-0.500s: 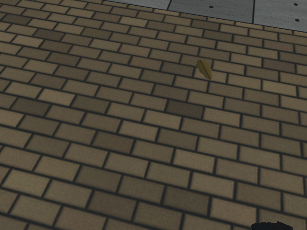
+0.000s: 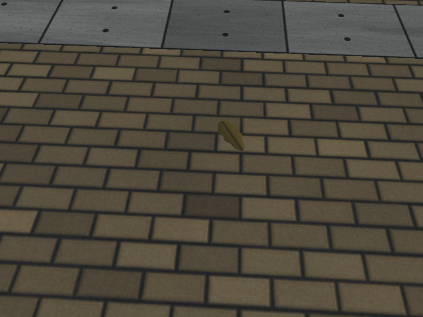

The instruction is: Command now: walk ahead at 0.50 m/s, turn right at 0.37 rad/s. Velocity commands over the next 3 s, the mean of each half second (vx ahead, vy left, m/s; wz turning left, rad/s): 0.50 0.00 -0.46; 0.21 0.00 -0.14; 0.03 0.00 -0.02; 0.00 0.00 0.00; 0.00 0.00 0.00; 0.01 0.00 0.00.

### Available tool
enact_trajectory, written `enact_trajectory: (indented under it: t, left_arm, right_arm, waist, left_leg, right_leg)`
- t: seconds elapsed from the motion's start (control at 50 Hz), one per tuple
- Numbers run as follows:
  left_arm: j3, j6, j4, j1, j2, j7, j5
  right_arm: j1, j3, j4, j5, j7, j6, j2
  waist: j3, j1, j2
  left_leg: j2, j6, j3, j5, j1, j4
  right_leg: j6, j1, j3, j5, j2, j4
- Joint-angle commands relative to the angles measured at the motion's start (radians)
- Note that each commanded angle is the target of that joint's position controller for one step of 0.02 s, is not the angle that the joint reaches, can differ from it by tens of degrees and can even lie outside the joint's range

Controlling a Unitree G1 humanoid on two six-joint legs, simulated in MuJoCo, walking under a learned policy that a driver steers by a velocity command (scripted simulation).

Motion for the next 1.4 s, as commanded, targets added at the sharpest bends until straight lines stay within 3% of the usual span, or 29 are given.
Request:
enact_trajectory:
  t: [0.02,0.04,0.06,0.08,0.1,0.12,0.14,0.18,0.22,0.28,0.38,0.48,0.52,0.56,0.58,0.6,0.62,0.64,0.66,0.7,0.82,0.92,0.98,1.0,1.02,1.04,1.08,1.2,1.4]
  left_arm:
    - [0.03,-0.021,-0.037,0.06,0.093,0.01,0.005]
    - [0.044,-0.027,0.006,0.195,0.112,0.013,0.01]
    - [0.069,-0.032,0.05,0.36,0.173,0.021,0.026]
    - [0.105,-0.025,0.043,0.42,0.294,0.032,0.029]
    - [0.103,-0.013,0.049,0.385,0.282,0.024,-0.013]
    - [0.098,-0.007,0.044,0.306,0.258,0.024,-0.026]
    - [0.085,-0.007,0.036,0.255,0.197,0.025,-0.024]
    - [0.068,-0.014,0.034,0.203,0.142,0.033,-0.028]
    - [0.068,-0.031,0.037,0.224,0.152,0.034,-0.03]
    - [0.079,-0.037,0.041,0.276,0.19,0.035,-0.031]
    - [0.081,-0.027,0.044,0.379,0.191,0.036,-0.028]
    - [0.071,-0.03,0.058,0.443,0.179,0.051,-0.013]
    - [0.071,-0.033,0.056,0.415,0.19,0.059,-0.01]
    - [0.071,-0.039,0.057,0.385,0.204,0.061,-0.014]
    - [0.066,-0.047,0.053,0.375,0.195,0.057,-0.025]
    - [0.048,-0.054,0.021,0.424,0.125,0.057,-0.035]
    - [0.051,-0.039,0.053,0.583,0.107,0.066,-0.071]
    - [0.06,-0.024,0.075,0.529,0.175,0.072,-0.025]
    - [0.058,-0.021,0.064,0.438,0.153,0.067,-0.018]
    - [0.051,-0.003,0.049,0.358,0.128,0.053,-0.007]
    - [0.03,0.045,0.076,0.349,0.071,0.046,-0.003]
    - [0.012,0.06,0.087,0.243,0.075,0.058,-0.008]
    - [0.001,0.046,0.105,0.225,0.076,0.069,0.002]
    - [0.004,0.034,0.111,0.238,0.111,0.075,0.009]
    - [0.013,0.026,0.113,0.206,0.172,0.078,0.001]
    - [0.005,0.023,0.13,0.183,0.131,0.071,-0.019]
    - [-0.006,0.016,0.143,0.166,0.086,0.067,-0.021]
    - [-0.008,0.011,0.198,0.203,0.076,0.076,-0.023]
    - [-0.016,0.013,0.258,0.228,0.06,0.08,-0.023]
  right_arm:
    - [0.015,-0.032,-0.022,-0.005,-0.015,0.001,-0.17]
    - [0.004,-0.035,-0.028,-0.003,-0.016,0.01,-0.182]
    - [-0.015,-0.032,-0.055,0.003,-0.016,0.01,-0.18]
    - [0.027,-0.017,-0.114,0.027,0.003,0.001,-0.097]
    - [-0.03,-0.034,-0.13,0.009,0.01,-0.007,-0.154]
    - [-0.111,-0.033,-0.161,0.006,0.017,-0.016,-0.15]
    - [-0.14,-0.03,-0.171,0.009,0.019,-0.026,-0.145]
    - [-0.133,-0.029,-0.176,-0.012,0.017,-0.001,-0.127]
    - [-0.128,-0.026,-0.186,-0.025,0.024,0.033,-0.107]
    - [-0.23,-0.025,-0.235,-0.024,0.029,0.05,-0.105]
    - [-0.42,-0.018,-0.309,-0.014,0.036,0.05,-0.109]
    - [-0.525,-0.004,-0.355,-0.006,0.046,0.033,-0.107]
    - [-0.472,-0.008,-0.348,-0.007,0.043,0.023,-0.125]
    - [-0.283,-0.024,-0.286,-0.012,0.026,0.003,-0.158]
    - [-0.161,-0.031,-0.257,-0.02,0.014,-0.015,-0.185]
    - [-0.022,-0.046,-0.247,-0.037,0.003,-0.023,-0.269]
    - [-0.018,-0.067,-0.23,-0.015,0.013,0.0,-0.309]
    - [-0.074,-0.049,-0.25,0.019,0.023,0.012,-0.223]
    - [-0.162,-0.027,-0.255,0.021,0.023,0.01,-0.147]
    - [-0.215,-0.007,-0.244,0.02,0.016,0.009,-0.095]
    - [-0.225,0.004,-0.191,0.006,0.014,0.0,-0.12]
    - [-0.173,0.0,-0.15,0.006,0.011,0.035,-0.142]
    - [-0.175,0.005,-0.137,0.011,0.003,0.058,-0.128]
    - [-0.157,0.01,-0.136,0.008,0.002,0.059,-0.109]
    - [-0.073,0.009,-0.125,0.017,0.006,0.063,-0.081]
    - [-0.054,0.016,-0.088,0.021,0.002,0.074,-0.062]
    - [-0.095,0.005,-0.074,0.017,-0.003,0.082,-0.094]
    - [-0.106,0.008,-0.025,0.016,-0.008,0.078,-0.076]
    - [-0.093,0.015,0.044,0.016,-0.018,0.087,-0.057]
  waist:
    - [-0.023,0.077,0.113]
    - [-0.097,0.133,0.105]
    - [-0.186,0.203,0.067]
    - [-0.295,0.172,-0.156]
    - [-0.328,0.158,-0.097]
    - [-0.173,0.125,-0.043]
    - [-0.078,0.1,0.025]
    - [-0.01,0.031,0.039]
    - [-0.03,0.016,0.015]
    - [-0.008,0.035,-0.002]
    - [0.0,0.113,-0.03]
    - [0.005,0.153,-0.043]
    - [0.01,0.114,-0.049]
    - [-0.065,0.034,-0.041]
    - [-0.143,-0.024,-0.017]
    - [-0.296,-0.035,0.134]
    - [-0.425,0.015,0.319]
    - [-0.335,0.03,0.111]
    - [-0.201,0.043,0.073]
    - [-0.103,0.061,0.092]
    - [-0.126,0.116,0.137]
    - [-0.111,0.066,0.162]
    - [-0.045,0.082,0.091]
    - [-0.041,0.074,0.04]
    - [-0.019,0.002,-0.062]
    - [-0.012,0.006,-0.087]
    - [0.024,0.024,-0.06]
    - [0.006,0.039,0.007]
    - [0.007,0.041,0.026]
  left_leg:
    - [0.307,0.078,-0.007,1.118,0.011,0.273]
    - [0.292,0.063,0.018,1.112,-0.03,0.464]
    - [0.27,0.039,0.034,0.886,-0.226,0.721]
    - [0.091,-0.015,0.054,0.217,-0.629,1.137]
    - [0.02,-0.011,-0.146,-0.155,-0.792,1.266]
    - [0.094,-0.004,-0.192,-0.065,-0.87,1.244]
    - [0.133,-0.008,-0.182,0.01,-0.845,1.163]
    - [0.175,-0.037,-0.18,0.036,-0.734,1.025]
    - [0.174,-0.067,-0.163,0.042,-0.689,0.963]
    - [0.178,-0.103,-0.139,0.136,-0.746,0.836]
    - [0.152,-0.117,-0.142,0.302,-0.82,0.612]
    - [0.117,-0.076,-0.121,0.329,-0.785,0.444]
    - [0.097,-0.04,-0.128,0.286,-0.68,0.372]
    - [0.037,0.0,-0.103,0.298,-0.448,0.281]
    - [0.105,0.028,-0.149,0.448,-0.246,0.248]
    - [0.374,0.088,-0.385,0.841,0.033,0.35]
    - [0.562,0.259,-0.689,1.093,0.173,0.32]
    - [0.495,0.233,-0.649,1.008,0.038,0.276]
    - [0.443,0.204,-0.508,0.981,-0.082,0.246]
    - [0.355,0.157,-0.354,0.955,-0.219,0.174]
    - [0.279,0.149,-0.187,0.943,-0.38,0.133]
    - [0.271,0.135,-0.227,0.495,-0.417,0.109]
    - [0.244,0.073,-0.261,0.171,-0.508,0.128]
    - [0.22,0.034,-0.26,0.118,-0.535,0.157]
    - [0.13,0.004,-0.196,0.053,-0.523,0.174]
    - [0.109,-0.01,-0.167,0.071,-0.366,0.154]
    - [0.131,-0.014,-0.189,0.155,-0.295,0.162]
    - [0.153,-0.017,-0.2,0.19,-0.322,0.145]
    - [0.161,-0.02,-0.199,0.216,-0.301,0.152]
  right_leg:
    - [-0.067,0.12,-0.063,-0.123,0.086,-0.035]
    - [-0.095,0.279,-0.066,-0.103,0.117,-0.096]
    - [-0.149,0.534,0.076,-0.116,0.027,-0.123]
    - [-0.304,0.835,0.58,-0.121,-0.271,-0.171]
    - [-0.343,0.864,0.833,-0.065,-0.326,-0.299]
    - [-0.308,0.74,0.665,-0.086,-0.292,-0.314]
    - [-0.267,0.597,0.56,-0.023,-0.256,-0.347]
    - [-0.201,0.41,0.417,0.11,-0.157,-0.386]
    - [-0.199,0.362,0.363,0.189,-0.118,-0.396]
    - [-0.189,0.346,0.341,0.178,-0.085,-0.423]
    - [-0.142,0.457,0.371,0.203,-0.067,-0.396]
    - [-0.123,0.58,0.377,0.331,-0.102,-0.347]
    - [-0.091,0.587,0.374,0.447,-0.116,-0.296]
    - [-0.042,0.59,0.338,0.711,-0.068,-0.096]
    - [-0.016,0.506,0.307,0.613,-0.022,0.073]
    - [0.012,0.321,0.248,0.139,0.051,0.351]
    - [0.041,0.124,0.176,-0.541,0.197,0.634]
    - [0.036,0.098,0.231,-0.464,0.138,0.675]
    - [0.046,0.078,0.232,-0.404,0.112,0.644]
    - [0.065,0.088,0.21,-0.354,0.059,0.547]
    - [0.1,0.262,0.142,-0.26,0.052,0.277]
    - [0.095,0.354,0.089,-0.209,0.03,0.046]
    - [0.069,0.469,0.114,-0.085,0.006,-0.21]
    - [0.054,0.51,0.21,-0.021,-0.077,-0.258]
    - [0.017,0.463,0.306,0.044,-0.159,-0.269]
    - [0.0,0.303,0.301,-0.074,-0.158,-0.301]
    - [0.037,0.25,0.253,-0.153,-0.087,-0.325]
    - [0.034,0.358,0.22,-0.042,-0.066,-0.304]
    - [0.031,0.371,0.207,-0.01,-0.059,-0.306]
